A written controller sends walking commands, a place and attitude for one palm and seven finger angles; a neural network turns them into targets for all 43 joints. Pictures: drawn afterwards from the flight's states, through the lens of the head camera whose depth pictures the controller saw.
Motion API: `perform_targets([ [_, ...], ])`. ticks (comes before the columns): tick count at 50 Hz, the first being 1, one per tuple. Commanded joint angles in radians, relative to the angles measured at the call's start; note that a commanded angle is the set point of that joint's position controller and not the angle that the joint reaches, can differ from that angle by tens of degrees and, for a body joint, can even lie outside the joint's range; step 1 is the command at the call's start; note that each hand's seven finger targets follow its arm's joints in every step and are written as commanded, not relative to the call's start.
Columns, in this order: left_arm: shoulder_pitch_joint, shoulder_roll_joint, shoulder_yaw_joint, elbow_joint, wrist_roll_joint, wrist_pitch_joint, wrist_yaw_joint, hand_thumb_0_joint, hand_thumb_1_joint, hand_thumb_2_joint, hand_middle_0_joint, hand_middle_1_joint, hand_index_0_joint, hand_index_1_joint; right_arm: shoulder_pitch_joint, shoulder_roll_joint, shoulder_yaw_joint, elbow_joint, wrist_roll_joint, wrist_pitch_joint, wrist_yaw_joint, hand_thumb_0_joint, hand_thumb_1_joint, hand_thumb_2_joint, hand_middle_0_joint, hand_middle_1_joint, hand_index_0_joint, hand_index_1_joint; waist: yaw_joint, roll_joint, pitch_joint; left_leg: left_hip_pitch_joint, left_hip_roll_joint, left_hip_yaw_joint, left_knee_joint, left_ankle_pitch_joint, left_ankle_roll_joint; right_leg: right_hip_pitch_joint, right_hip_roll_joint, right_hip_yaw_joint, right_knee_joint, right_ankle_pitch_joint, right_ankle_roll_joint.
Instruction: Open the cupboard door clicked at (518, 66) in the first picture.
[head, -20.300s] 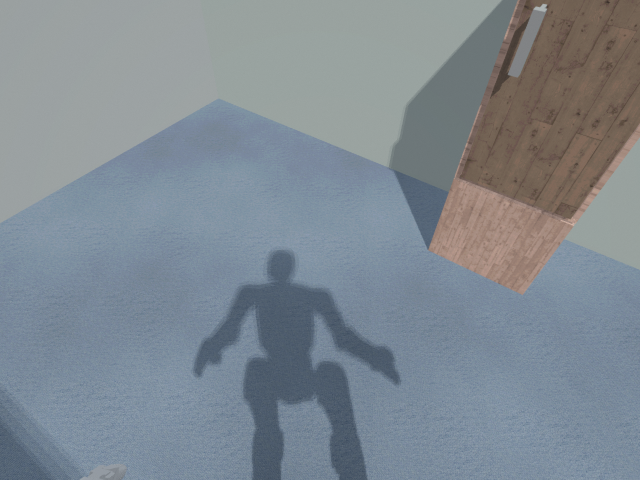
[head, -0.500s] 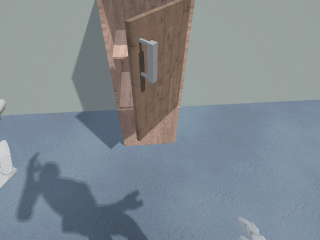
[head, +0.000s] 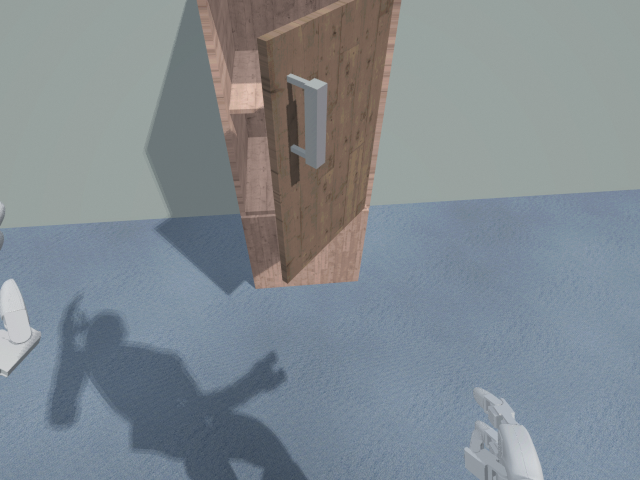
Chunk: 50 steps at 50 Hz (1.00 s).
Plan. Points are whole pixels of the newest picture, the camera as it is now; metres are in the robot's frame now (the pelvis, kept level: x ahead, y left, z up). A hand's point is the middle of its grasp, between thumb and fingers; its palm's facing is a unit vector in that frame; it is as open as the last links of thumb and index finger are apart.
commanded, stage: stop stepping back and stand still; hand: left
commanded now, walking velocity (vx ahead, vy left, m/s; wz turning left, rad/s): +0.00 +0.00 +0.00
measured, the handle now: (305, 122) +0.63 +0.07 +0.11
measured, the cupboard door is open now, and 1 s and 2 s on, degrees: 46 46 46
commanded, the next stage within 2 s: let the arm hang, fingers relaxed in 0.46 s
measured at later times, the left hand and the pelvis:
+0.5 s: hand (9, 354) +0.19 +0.29 +0.15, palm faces +0.40 -0.79 -0.46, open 7.4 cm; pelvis -0.01 +0.02 +0.01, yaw +1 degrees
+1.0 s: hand out of the picture -0.08 +0.18 -0.17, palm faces +0.08 -0.98 -0.17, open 7.1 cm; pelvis -0.02 +0.01 +0.00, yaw +3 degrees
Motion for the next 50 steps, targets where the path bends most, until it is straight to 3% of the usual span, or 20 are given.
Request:
perform_targets([
  [1, 0.001, 0.156, 0.091, -0.205, -0.016, -0.031, 0.017, 0.000, 0.900, 0.900, -0.200, -0.300, -0.200, -0.300, -0.038, -0.124, -0.041, -0.135, 0.000, -0.033, -0.008, 0.000, -0.900, -0.900, 0.200, 0.300, 0.200, 0.300, -0.010, 0.018, -0.175, 0.118, 0.048, -0.061, -0.042, 0.289, 0.025, 0.017, -0.082, 0.105, -0.076, 0.381, 0.021],
  [5, -0.022, 0.191, 0.116, -0.231, -0.018, -0.019, 0.022, 0.000, 0.900, 0.900, -0.200, -0.300, -0.200, -0.300, -0.058, -0.124, -0.034, -0.143, -0.005, -0.026, -0.017, 0.000, -0.900, -0.900, 0.200, 0.300, 0.200, 0.300, -0.004, 0.050, -0.166, 0.133, 0.048, -0.065, -0.079, 0.267, 0.023, 0.000, -0.064, 0.088, -0.096, 0.324, 0.029],
  [12, -0.014, 0.162, 0.093, -0.232, -0.020, -0.010, 0.025, 0.000, 0.900, 0.900, -0.200, -0.300, -0.200, -0.300, -0.054, -0.121, -0.026, -0.150, -0.005, -0.024, -0.020, 0.000, -0.900, -0.900, 0.200, 0.300, 0.200, 0.300, -0.002, 0.098, -0.152, 0.112, 0.049, -0.080, -0.132, 0.227, 0.021, 0.022, -0.042, 0.053, -0.113, 0.251, 0.035],
  [19, 0.009, 0.154, 0.082, -0.200, -0.022, -0.006, 0.025, 0.000, 0.900, 0.900, -0.200, -0.300, -0.200, -0.300, -0.054, -0.129, -0.031, -0.146, -0.003, -0.024, -0.022, 0.000, -0.900, -0.900, 0.200, 0.300, 0.200, 0.300, -0.003, 0.065, -0.131, 0.089, 0.039, -0.082, -0.163, 0.120, 0.016, 0.013, -0.038, 0.051, -0.155, 0.195, 0.037],
  [25, 0.006, 0.177, 0.095, -0.222, -0.020, -0.012, 0.030, 0.000, 0.900, 0.900, -0.200, -0.300, -0.200, -0.300, -0.063, -0.136, -0.036, -0.146, -0.005, -0.033, -0.027, 0.000, -0.900, -0.900, 0.200, 0.300, 0.200, 0.300, -0.001, 0.092, -0.131, 0.091, 0.033, -0.089, -0.188, 0.064, 0.011, 0.009, -0.036, 0.047, -0.172, 0.150, 0.035],
  [27, 0.012, 0.161, 0.086, -0.203, -0.020, -0.012, 0.030, 0.000, 0.900, 0.900, -0.200, -0.300, -0.200, -0.300, -0.057, -0.131, -0.033, -0.143, -0.004, -0.032, -0.027, 0.000, -0.900, -0.900, 0.200, 0.300, 0.200, 0.300, -0.001, 0.078, -0.121, 0.074, 0.033, -0.096, -0.194, 0.051, 0.013, 0.015, -0.034, 0.046, -0.174, 0.138, 0.035],
  [28, -0.085, -0.004, -0.324, 0.592, 0.068, 0.127, -0.106, 0.000, 0.900, 0.900, -0.200, -0.300, -0.200, -0.300, -0.102, -0.329, -0.071, 0.114, -0.001, -0.073, 0.071, 0.000, -0.900, -0.900, 0.200, 0.300, 0.200, 0.300, -0.043, 0.098, -0.032, -0.063, 0.079, -0.154, -0.044, 0.209, 0.036, -0.105, -0.110, 0.000, -0.005, 0.184, 0.005],
  [29, -0.095, -0.012, -0.303, 0.628, 0.058, 0.200, -0.129, 0.000, 0.900, 0.900, -0.200, -0.300, -0.200, -0.300, -0.029, -0.276, -0.073, 0.114, 0.000, 0.004, 0.068, 0.000, -0.900, -0.900, 0.200, 0.300, 0.200, 0.300, -0.028, 0.105, -0.100, 0.008, 0.088, -0.122, -0.057, 0.216, 0.037, -0.124, -0.112, 0.048, -0.029, 0.111, -0.002],
  [30, -0.109, -0.030, -0.320, 0.663, 0.064, 0.208, -0.137, 0.000, 0.900, 0.900, -0.200, -0.300, -0.200, -0.300, -0.008, -0.256, -0.066, 0.117, -0.015, 0.025, 0.063, 0.000, -0.900, -0.900, 0.200, 0.300, 0.200, 0.300, -0.019, 0.048, -0.126, -0.006, 0.105, -0.142, -0.051, 0.190, 0.056, -0.120, -0.095, 0.043, -0.006, 0.053, -0.007],
  [32, -0.163, -0.015, -0.334, 0.762, 0.070, 0.213, -0.143, 0.000, 0.900, 0.900, -0.200, -0.300, -0.200, -0.300, -0.019, -0.257, -0.047, 0.123, -0.025, 0.053, 0.058, 0.000, -0.900, -0.900, 0.200, 0.300, 0.200, 0.300, -0.011, -0.082, -0.102, -0.065, 0.093, -0.184, -0.081, 0.076, 0.076, -0.084, -0.088, 0.047, -0.011, 0.019, -0.016],
  [34, -0.222, -0.012, -0.349, 0.899, 0.071, 0.213, -0.144, 0.000, 0.900, 0.900, -0.200, -0.300, -0.200, -0.300, -0.021, -0.236, -0.039, 0.159, -0.033, 0.074, 0.058, 0.000, -0.900, -0.900, 0.200, 0.300, 0.200, 0.300, -0.014, -0.198, -0.100, -0.025, 0.064, -0.164, -0.050, 0.061, 0.065, -0.109, -0.125, 0.079, -0.057, 0.018, -0.029],
  [36, -0.270, -0.039, -0.377, 1.036, 0.063, 0.231, -0.134, 0.000, 0.900, 0.900, -0.200, -0.300, -0.200, -0.300, -0.002, -0.181, -0.021, 0.205, -0.039, 0.105, 0.058, 0.000, -0.900, -0.900, 0.200, 0.300, 0.200, 0.300, -0.027, -0.163, -0.044, 0.005, 0.038, -0.135, -0.042, 0.042, 0.047, -0.169, -0.153, 0.096, -0.094, -0.041, -0.039],
  [38, -0.290, -0.043, -0.393, 1.156, 0.058, 0.237, -0.128, 0.000, 0.900, 0.900, -0.200, -0.300, -0.200, -0.300, 0.005, -0.161, -0.011, 0.246, -0.043, 0.123, 0.056, 0.000, -0.900, -0.900, 0.200, 0.300, 0.200, 0.300, -0.026, -0.057, -0.017, 0.013, 0.035, -0.131, -0.079, 0.028, 0.041, -0.164, -0.140, 0.100, -0.102, -0.051, -0.033],
  [39, -0.286, -0.045, -0.397, 1.213, 0.056, 0.237, -0.127, 0.000, 0.900, 0.900, -0.200, -0.300, -0.200, -0.300, 0.010, -0.156, -0.008, 0.268, -0.042, 0.126, 0.054, 0.000, -0.900, -0.900, 0.200, 0.300, 0.200, 0.300, -0.023, 0.008, -0.010, -0.001, 0.041, -0.138, -0.111, 0.011, 0.041, -0.143, -0.130, 0.098, -0.097, -0.049, -0.027],
  [40, -0.265, -0.040, -0.399, 1.262, 0.055, 0.235, -0.125, 0.000, 0.900, 0.900, -0.200, -0.300, -0.200, -0.300, 0.016, -0.157, -0.007, 0.284, -0.041, 0.128, 0.051, 0.000, -0.900, -0.900, 0.200, 0.300, 0.200, 0.300, -0.012, 0.039, -0.015, -0.012, 0.041, -0.147, -0.126, -0.010, 0.041, -0.109, -0.121, 0.093, -0.101, -0.045, -0.024],
  [43, -0.229, -0.074, -0.401, 1.391, 0.047, 0.227, -0.124, 0.000, 0.900, 0.900, -0.200, -0.300, -0.200, -0.300, 0.047, -0.118, -0.005, 0.351, -0.036, 0.128, 0.039, 0.000, -0.900, -0.900, 0.200, 0.300, 0.200, 0.300, -0.010, 0.116, -0.033, -0.003, 0.034, -0.135, -0.144, -0.039, 0.035, -0.065, -0.123, 0.101, -0.118, -0.014, -0.030],
  [44, -0.211, -0.096, -0.395, 1.427, 0.046, 0.228, -0.122, 0.000, 0.900, 0.900, -0.200, -0.300, -0.200, -0.300, 0.060, -0.105, -0.007, 0.370, -0.038, 0.130, 0.034, 0.000, -0.900, -0.900, 0.200, 0.300, 0.200, 0.300, -0.007, 0.168, -0.028, -0.004, 0.037, -0.134, -0.150, -0.059, 0.035, -0.059, -0.121, 0.094, -0.123, -0.010, -0.033],
  [46, -0.180, -0.112, -0.397, 1.482, 0.045, 0.228, -0.121, 0.000, 0.900, 0.900, -0.200, -0.300, -0.200, -0.300, 0.093, -0.088, -0.010, 0.399, -0.034, 0.135, 0.028, 0.000, -0.900, -0.900, 0.200, 0.300, 0.200, 0.300, -0.009, 0.154, -0.030, 0.003, 0.042, -0.144, -0.162, -0.084, 0.038, -0.049, -0.117, 0.081, -0.136, -0.010, -0.034],
  [50, -0.141, -0.150, -0.406, 1.556, 0.042, 0.222, -0.116, 0.000, 0.900, 0.900, -0.200, -0.300, -0.200, -0.300, 0.162, -0.064, -0.014, 0.451, -0.029, 0.140, 0.020, 0.000, -0.900, -0.900, 0.200, 0.300, 0.200, 0.300, -0.014, 0.047, -0.008, 0.039, 0.042, -0.139, -0.147, -0.054, 0.040, -0.071, -0.117, 0.070, -0.162, -0.014, -0.034],
])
